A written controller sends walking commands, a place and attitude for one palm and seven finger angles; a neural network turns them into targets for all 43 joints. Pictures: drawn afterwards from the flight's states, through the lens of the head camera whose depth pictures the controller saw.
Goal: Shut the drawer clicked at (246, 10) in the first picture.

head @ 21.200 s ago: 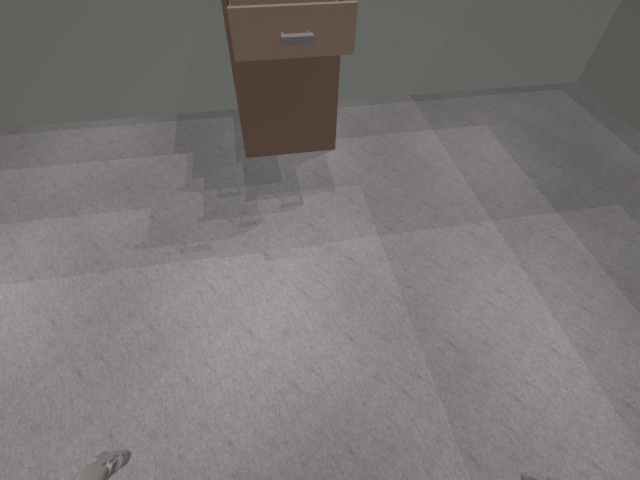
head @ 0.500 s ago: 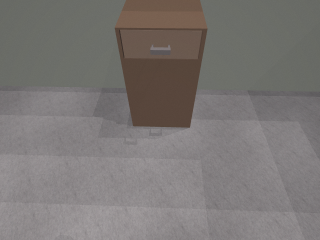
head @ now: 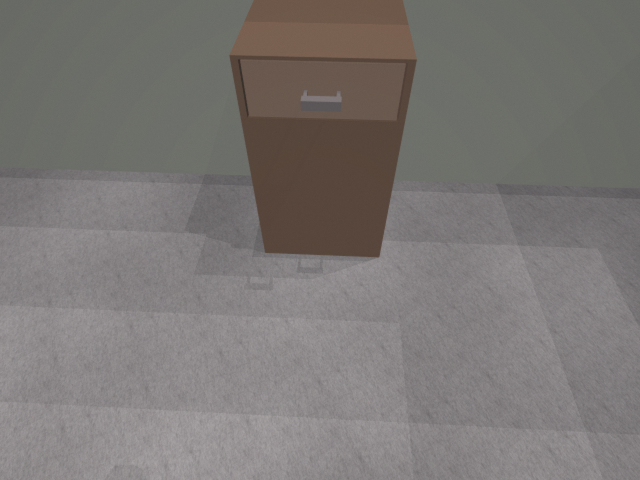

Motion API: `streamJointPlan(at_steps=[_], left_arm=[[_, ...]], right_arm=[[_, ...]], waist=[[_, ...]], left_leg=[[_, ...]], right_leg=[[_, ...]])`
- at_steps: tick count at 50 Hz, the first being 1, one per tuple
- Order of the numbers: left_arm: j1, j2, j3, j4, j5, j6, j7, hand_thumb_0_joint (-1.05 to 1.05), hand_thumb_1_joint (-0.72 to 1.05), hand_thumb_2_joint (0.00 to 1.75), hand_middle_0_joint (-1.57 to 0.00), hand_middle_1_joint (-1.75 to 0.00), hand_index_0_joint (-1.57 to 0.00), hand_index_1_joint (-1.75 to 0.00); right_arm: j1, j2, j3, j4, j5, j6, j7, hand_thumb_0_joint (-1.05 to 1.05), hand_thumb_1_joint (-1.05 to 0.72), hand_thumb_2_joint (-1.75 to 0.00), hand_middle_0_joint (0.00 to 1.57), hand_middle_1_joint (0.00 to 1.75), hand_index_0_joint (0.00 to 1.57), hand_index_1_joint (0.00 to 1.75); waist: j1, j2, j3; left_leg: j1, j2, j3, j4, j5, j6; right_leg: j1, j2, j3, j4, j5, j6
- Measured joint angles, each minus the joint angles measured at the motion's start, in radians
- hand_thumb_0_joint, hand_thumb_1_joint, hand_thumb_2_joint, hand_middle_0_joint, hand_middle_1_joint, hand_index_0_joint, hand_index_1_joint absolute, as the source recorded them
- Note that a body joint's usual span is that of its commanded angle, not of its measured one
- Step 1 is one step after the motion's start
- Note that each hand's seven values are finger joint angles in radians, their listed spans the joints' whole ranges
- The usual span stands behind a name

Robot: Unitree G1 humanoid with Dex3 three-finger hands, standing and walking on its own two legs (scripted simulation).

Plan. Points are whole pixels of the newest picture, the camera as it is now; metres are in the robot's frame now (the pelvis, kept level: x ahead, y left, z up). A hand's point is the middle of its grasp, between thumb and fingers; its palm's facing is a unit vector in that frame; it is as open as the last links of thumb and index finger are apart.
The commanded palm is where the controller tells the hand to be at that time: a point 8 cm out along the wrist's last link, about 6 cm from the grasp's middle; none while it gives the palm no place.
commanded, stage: look to check the result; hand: left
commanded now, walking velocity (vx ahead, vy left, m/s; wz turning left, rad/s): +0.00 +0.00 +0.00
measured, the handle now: (321, 98) +1.00 +0.05 -0.06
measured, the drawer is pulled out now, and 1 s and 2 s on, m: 0.00 0.00 0.00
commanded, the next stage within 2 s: stand and wait in 0.12 s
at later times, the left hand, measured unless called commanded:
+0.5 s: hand out of the picture +0.04 +0.19 -0.17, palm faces +0.01 -0.97 -0.26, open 7.4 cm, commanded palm none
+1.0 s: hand out of the picture +0.07 +0.21 -0.16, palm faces +0.00 -0.95 -0.31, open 7.4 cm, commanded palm none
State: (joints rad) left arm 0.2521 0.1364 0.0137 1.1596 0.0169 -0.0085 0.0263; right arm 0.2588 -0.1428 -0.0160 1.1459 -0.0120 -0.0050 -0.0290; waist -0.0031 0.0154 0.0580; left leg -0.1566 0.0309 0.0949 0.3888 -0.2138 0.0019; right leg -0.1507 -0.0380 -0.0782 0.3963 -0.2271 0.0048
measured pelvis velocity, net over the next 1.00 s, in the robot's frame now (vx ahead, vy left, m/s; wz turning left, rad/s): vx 0.01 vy -0.02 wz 0.01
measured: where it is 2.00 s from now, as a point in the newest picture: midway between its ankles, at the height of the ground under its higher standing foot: outside the picture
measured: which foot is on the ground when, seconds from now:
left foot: down 0.00-1.00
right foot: down 0.00-1.00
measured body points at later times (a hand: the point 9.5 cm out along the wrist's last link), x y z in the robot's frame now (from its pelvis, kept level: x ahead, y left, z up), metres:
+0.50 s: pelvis +0.01 -0.01 +0.00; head +0.03 -0.02 +0.45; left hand +0.04 +0.24 -0.15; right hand +0.02 -0.25 -0.16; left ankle +0.00 +0.11 -0.74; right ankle -0.01 -0.12 -0.74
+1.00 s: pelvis +0.01 -0.02 +0.00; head +0.02 -0.03 +0.45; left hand +0.07 +0.26 -0.13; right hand +0.06 -0.29 -0.15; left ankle +0.00 +0.11 -0.74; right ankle -0.01 -0.12 -0.74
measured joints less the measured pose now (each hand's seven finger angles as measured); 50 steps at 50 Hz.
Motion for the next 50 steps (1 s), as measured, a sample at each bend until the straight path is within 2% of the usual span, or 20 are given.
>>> streamJointPlan(at_steps=[50], left_arm=[[-0.126,0.14,0.011,-0.022,0.0,-0.013,-0.022,0.01,0.9,0.9,-0.21,-0.3,-0.2,-0.3]], right_arm=[[-0.106,-0.142,0.001,-0.012,-0.003,-0.002,0.017,0.01,-0.91,-0.9,0.2,0.3,0.2,0.3]], waist=[[-0.004,0.009,-0.007]], left_leg=[[0.048,0.018,-0.015,-0.078,0.036,-0.025]], right_leg=[[0.052,0.024,-0.017,-0.076,0.027,-0.023]])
